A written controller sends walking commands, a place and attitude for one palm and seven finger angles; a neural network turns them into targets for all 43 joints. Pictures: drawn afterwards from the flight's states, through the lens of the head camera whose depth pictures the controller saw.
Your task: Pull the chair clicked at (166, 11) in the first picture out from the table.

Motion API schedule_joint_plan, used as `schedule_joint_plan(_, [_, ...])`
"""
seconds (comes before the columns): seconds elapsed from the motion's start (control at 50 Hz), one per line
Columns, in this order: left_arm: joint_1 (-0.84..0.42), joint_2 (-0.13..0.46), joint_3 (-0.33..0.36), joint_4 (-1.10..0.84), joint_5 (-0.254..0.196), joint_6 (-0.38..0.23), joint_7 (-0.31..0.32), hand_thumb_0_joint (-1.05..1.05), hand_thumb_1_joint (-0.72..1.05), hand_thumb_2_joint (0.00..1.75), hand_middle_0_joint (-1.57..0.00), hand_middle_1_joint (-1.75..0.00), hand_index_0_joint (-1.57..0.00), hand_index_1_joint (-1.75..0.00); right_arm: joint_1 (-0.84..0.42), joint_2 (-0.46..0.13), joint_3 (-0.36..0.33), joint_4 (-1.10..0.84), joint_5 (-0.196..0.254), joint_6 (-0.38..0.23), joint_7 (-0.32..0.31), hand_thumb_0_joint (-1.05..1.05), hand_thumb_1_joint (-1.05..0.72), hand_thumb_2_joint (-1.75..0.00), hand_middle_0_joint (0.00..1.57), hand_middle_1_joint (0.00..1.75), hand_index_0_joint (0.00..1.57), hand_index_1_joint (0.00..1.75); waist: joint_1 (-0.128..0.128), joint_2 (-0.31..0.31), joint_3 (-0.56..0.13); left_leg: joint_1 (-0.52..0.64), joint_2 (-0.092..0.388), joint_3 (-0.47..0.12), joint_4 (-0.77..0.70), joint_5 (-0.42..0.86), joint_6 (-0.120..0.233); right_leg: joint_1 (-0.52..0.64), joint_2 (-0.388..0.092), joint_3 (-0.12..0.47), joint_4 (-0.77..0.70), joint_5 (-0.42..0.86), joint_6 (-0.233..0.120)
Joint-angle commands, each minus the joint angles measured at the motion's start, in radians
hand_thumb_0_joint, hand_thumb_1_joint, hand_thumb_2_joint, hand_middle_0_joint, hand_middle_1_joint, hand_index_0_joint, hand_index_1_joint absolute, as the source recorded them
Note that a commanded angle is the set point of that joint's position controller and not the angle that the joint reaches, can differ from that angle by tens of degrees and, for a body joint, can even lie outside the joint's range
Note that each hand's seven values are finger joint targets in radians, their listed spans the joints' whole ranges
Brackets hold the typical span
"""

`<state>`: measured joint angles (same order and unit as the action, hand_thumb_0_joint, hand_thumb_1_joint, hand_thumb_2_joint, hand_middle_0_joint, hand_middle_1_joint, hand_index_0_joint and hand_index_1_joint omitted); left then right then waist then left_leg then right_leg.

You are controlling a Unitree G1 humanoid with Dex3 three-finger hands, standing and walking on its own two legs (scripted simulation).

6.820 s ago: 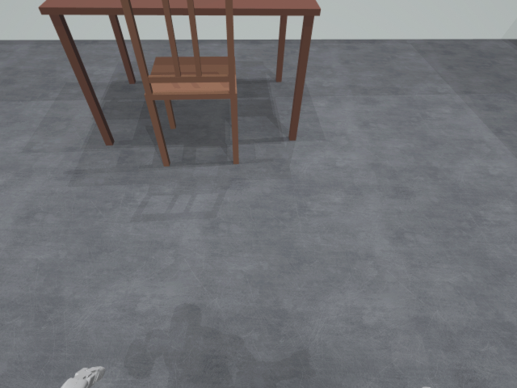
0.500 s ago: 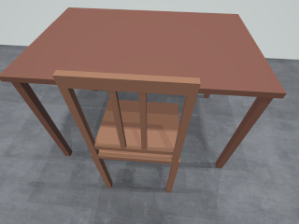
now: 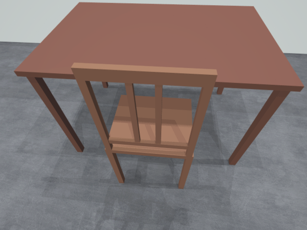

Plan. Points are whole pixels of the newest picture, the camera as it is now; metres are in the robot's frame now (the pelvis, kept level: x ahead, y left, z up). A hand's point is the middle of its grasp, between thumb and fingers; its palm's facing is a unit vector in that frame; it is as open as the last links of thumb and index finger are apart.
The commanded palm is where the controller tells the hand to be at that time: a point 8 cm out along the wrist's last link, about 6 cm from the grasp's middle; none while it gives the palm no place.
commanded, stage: come to a stop and stand still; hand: left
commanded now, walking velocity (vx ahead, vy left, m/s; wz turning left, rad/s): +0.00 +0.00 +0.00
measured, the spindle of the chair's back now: (134, 116) +0.50 +0.11 -0.06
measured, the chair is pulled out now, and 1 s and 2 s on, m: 0.00 0.00 0.00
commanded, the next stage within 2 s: look again from close up in 0.74 s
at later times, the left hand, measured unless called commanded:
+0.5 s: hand out of the picture -0.01 +0.21 -0.17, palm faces -0.01 -0.98 -0.20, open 7.4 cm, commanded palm none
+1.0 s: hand out of the picture -0.02 +0.21 -0.17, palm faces +0.01 -0.98 -0.18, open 7.3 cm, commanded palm none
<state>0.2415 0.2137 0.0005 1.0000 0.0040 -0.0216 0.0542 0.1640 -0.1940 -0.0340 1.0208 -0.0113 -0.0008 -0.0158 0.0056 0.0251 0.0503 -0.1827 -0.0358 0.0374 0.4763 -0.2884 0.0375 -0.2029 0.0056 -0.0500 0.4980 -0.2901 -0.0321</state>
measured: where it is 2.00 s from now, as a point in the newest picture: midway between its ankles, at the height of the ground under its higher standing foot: outside the picture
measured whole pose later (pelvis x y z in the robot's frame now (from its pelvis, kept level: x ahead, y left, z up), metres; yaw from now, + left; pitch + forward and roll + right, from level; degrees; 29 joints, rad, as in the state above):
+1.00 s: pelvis -0.01 +0.04 +0.00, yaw -1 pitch -2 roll +0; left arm 0.29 0.14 -0.02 1.13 0.01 -0.01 0.05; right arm 0.23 -0.16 0.00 1.15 0.00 -0.01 -0.02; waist 0.01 -0.01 0.06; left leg -0.13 -0.10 0.07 0.38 -0.22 0.10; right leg -0.18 -0.05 -0.01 0.46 -0.25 0.03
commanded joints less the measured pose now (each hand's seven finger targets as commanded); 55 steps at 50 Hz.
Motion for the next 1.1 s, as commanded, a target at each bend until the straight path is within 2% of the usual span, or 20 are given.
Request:
schedule_joint_plan(0.0, [0.017,0.11,0.019,-0.059,0.008,-0.01,0.0,0.0,0.9,0.9,-0.2,-0.3,-0.2,-0.3,0.015,-0.117,-0.011,-0.053,-0.007,-0.013,0.006,0.0,-0.9,-0.9,0.2,0.3,0.2,0.3,-0.01,-0.035,0.004,0.001,0.108,-0.136,-0.088,0.168,0.005,-0.053,-0.111,0.135,-0.105,0.111,-0.018])
schedule_joint_plan(0.04, [0.01,0.119,0.021,-0.058,0.01,-0.01,-0.002,0.0,0.9,0.9,-0.2,-0.3,-0.2,-0.3,0.004,-0.135,-0.011,-0.055,-0.006,-0.015,0.009,0.0,-0.9,-0.9,0.2,0.3,0.2,0.3,-0.008,-0.036,0.018,-0.012,0.117,-0.152,-0.119,0.135,0.012,-0.062,-0.103,0.121,-0.102,0.077,-0.011])
schedule_joint_plan(0.1, [0.021,0.103,0.015,-0.053,0.011,-0.005,-0.003,0.0,0.9,0.9,-0.2,-0.3,-0.2,-0.3,0.008,-0.124,-0.003,-0.049,-0.008,-0.013,0.013,0.0,-0.9,-0.9,0.2,0.3,0.2,0.3,-0.003,-0.015,0.003,-0.024,0.118,-0.164,-0.154,0.07,0.015,-0.048,-0.098,0.11,-0.094,0.055,-0.002])
schedule_joint_plan(0.18, [0.027,0.102,0.011,-0.044,0.012,-0.005,-0.005,0.0,0.9,0.9,-0.2,-0.3,-0.2,-0.3,0.015,-0.121,0.002,-0.039,-0.006,-0.014,0.014,0.0,-0.9,-0.9,0.2,0.3,0.2,0.3,-0.002,-0.042,-0.015,-0.014,0.119,-0.163,-0.164,0.065,0.017,-0.038,-0.102,0.106,-0.093,0.065,0.004])
schedule_joint_plan(0.36, [0.057,0.084,0.006,0.01,0.011,-0.005,-0.004,0.0,0.9,0.9,-0.2,-0.3,-0.2,-0.3,0.048,-0.105,0.01,0.015,0.0,-0.02,0.007,0.0,-0.9,-0.9,0.2,0.3,0.2,0.3,-0.002,-0.018,-0.021,0.019,0.125,-0.153,-0.177,0.109,0.018,-0.03,-0.108,0.097,-0.085,0.11,0.007])
schedule_joint_plan(0.52, [0.097,0.054,0.001,0.066,0.009,-0.004,-0.002,0.0,0.9,0.9,-0.2,-0.3,-0.2,-0.3,0.08,-0.086,0.014,0.062,0.006,-0.027,-0.002,0.0,-0.9,-0.9,0.2,0.3,0.2,0.3,-0.003,-0.022,-0.027,0.049,0.124,-0.141,-0.168,0.183,0.018,-0.016,-0.113,0.092,-0.079,0.164,0.01])
schedule_joint_plan(0.58, [0.105,0.046,-0.001,0.08,0.011,-0.001,-0.002,0.0,0.9,0.9,-0.2,-0.3,-0.2,-0.3,0.083,-0.081,0.015,0.072,0.007,-0.027,-0.005,0.0,-0.9,-0.9,0.2,0.3,0.2,0.3,0.0,-0.023,-0.005,0.044,0.126,-0.14,-0.169,0.198,0.019,-0.02,-0.114,0.09,-0.083,0.172,0.01])
schedule_joint_plan(0.72, [0.123,0.03,-0.002,0.102,0.01,0.002,-0.001,0.0,0.9,0.9,-0.2,-0.3,-0.2,-0.3,0.102,-0.071,0.017,0.09,0.007,-0.027,-0.01,0.0,-0.9,-0.9,0.2,0.3,0.2,0.3,-0.002,-0.019,0.01,0.049,0.128,-0.144,-0.186,0.184,0.016,-0.022,-0.112,0.086,-0.082,0.164,0.012])
schedule_joint_plan(0.8, [0.126,0.025,-0.002,0.105,0.013,0.003,-0.002,0.0,0.9,0.9,-0.2,-0.3,-0.2,-0.3,0.103,-0.067,0.017,0.095,0.008,-0.024,-0.009,0.0,-0.9,-0.9,0.2,0.3,0.2,0.3,-0.001,-0.036,0.043,0.025,0.128,-0.146,-0.204,0.117,0.016,-0.035,-0.113,0.089,-0.092,0.137,0.011])
schedule_joint_plan(0.88, [0.13,0.025,-0.002,0.108,0.012,0.003,-0.003,0.0,0.9,0.9,-0.2,-0.3,-0.2,-0.3,0.11,-0.065,0.019,0.097,0.008,-0.025,-0.01,0.0,-0.9,-0.9,0.2,0.3,0.2,0.3,0.0,-0.026,0.042,0.028,0.127,-0.147,-0.21,0.124,0.016,-0.03,-0.112,0.089,-0.092,0.145,0.01])
schedule_joint_plan(0.94, [0.136,0.021,0.0,0.109,0.01,0.001,-0.002,0.0,0.9,0.9,-0.2,-0.3,-0.2,-0.3,0.117,-0.061,0.019,0.102,0.008,-0.029,-0.012,0.0,-0.9,-0.9,0.2,0.3,0.2,0.3,0.0,-0.021,0.011,0.054,0.124,-0.136,-0.191,0.195,0.015,-0.013,-0.115,0.09,-0.087,0.18,0.012])
schedule_joint_plan(1.0, [0.135,0.019,0.001,0.109,0.011,0.002,-0.002,0.0,0.9,0.9,-0.2,-0.3,-0.2,-0.3,0.119,-0.057,0.02,0.102,0.009,-0.028,-0.012,0.0,-0.9,-0.9,0.2,0.3,0.2,0.3,0.0,-0.039,0.022,0.044,0.124,-0.137,-0.193,0.174,0.016,-0.017,-0.117,0.093,-0.095,0.17,0.01])
schedule_joint_plan(1.08, [0.139,0.014,0.001,0.111,0.01,0.003,-0.002,0.0,0.9,0.9,-0.2,-0.3,-0.2,-0.3,0.128,-0.052,0.021,0.107,0.009,-0.028,-0.014,0.0,-0.9,-0.9,0.2,0.3,0.2,0.3,0.0,-0.034,0.022,0.054,0.124,-0.136,-0.19,0.203,0.016,-0.016,-0.115,0.09,-0.091,0.18,0.009])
